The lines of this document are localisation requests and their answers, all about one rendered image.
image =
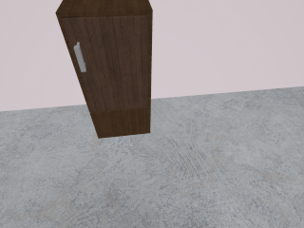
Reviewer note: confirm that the cupboard door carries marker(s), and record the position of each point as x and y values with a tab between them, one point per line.
115	52

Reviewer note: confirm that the handle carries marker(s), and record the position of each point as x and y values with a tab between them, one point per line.
80	58

